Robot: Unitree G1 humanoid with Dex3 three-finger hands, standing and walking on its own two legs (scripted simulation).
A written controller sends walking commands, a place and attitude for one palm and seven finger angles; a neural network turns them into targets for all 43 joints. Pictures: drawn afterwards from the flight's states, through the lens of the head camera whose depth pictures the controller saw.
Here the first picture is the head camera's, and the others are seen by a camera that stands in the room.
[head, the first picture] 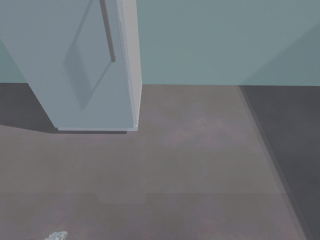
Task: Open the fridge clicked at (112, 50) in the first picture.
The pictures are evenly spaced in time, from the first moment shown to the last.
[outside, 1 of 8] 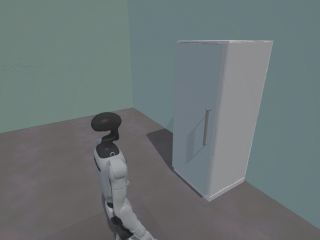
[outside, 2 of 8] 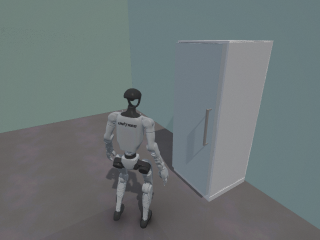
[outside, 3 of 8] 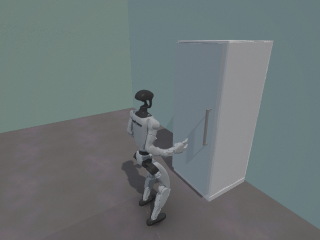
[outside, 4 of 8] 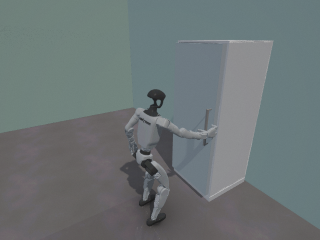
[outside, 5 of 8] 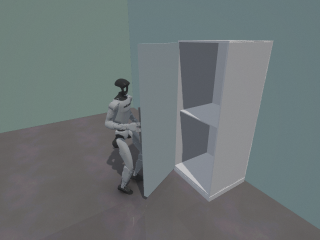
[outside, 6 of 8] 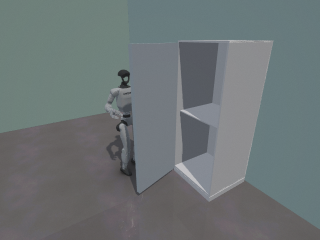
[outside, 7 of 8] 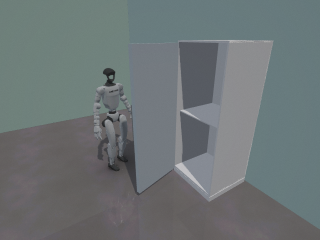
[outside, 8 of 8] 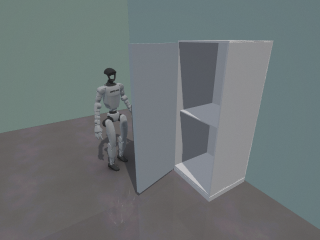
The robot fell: no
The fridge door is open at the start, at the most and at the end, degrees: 0 81 74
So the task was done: yes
